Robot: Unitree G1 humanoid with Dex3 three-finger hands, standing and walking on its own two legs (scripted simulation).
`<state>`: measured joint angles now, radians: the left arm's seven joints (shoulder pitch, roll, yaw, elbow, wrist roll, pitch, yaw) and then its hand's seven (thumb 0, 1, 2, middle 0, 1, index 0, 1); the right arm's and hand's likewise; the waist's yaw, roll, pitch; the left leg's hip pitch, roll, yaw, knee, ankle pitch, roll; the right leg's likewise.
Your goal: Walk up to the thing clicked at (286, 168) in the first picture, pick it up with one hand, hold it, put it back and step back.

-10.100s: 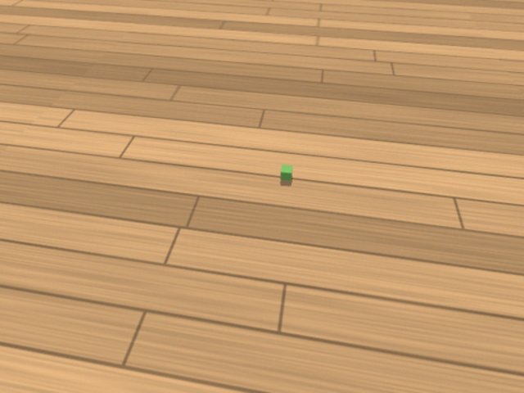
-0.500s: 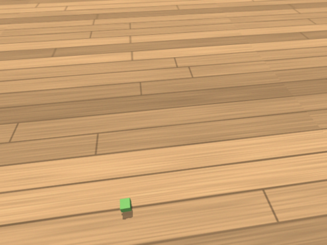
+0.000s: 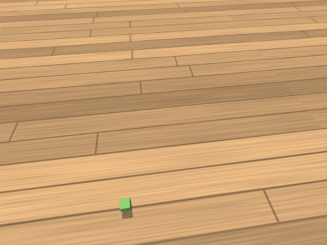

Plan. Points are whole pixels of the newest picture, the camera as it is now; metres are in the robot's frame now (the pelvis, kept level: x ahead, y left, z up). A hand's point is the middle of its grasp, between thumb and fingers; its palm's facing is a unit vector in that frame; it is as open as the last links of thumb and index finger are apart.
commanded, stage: stand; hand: left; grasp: from above
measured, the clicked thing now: (125, 204) +0.45 +0.26 -0.75
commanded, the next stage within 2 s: rise first in 0.52 s
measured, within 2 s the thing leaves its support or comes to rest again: neither
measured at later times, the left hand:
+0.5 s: hand out of the picture +0.08 +0.25 -0.16, palm faces -0.04 -0.94 -0.35, open 7.3 cm
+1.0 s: hand out of the picture +0.15 +0.26 -0.18, palm faces -0.07 -0.91 -0.40, open 11.4 cm
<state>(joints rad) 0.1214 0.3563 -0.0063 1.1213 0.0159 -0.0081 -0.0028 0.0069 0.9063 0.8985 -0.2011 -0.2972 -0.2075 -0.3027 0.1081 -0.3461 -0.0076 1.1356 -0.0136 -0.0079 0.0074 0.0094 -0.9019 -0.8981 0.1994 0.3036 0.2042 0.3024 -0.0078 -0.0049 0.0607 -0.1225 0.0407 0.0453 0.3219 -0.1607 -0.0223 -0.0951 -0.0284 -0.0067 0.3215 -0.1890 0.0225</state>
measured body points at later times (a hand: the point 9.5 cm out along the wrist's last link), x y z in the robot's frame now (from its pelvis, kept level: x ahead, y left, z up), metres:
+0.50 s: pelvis +0.00 +0.00 +0.00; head +0.02 +0.00 +0.45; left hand +0.08 +0.30 -0.13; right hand +0.07 -0.30 -0.13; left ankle +0.01 +0.13 -0.75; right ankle -0.01 -0.13 -0.75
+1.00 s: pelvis +0.00 +0.00 -0.03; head +0.06 +0.01 +0.42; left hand +0.15 +0.30 -0.15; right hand +0.10 -0.26 -0.14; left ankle +0.01 +0.13 -0.75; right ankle -0.01 -0.13 -0.75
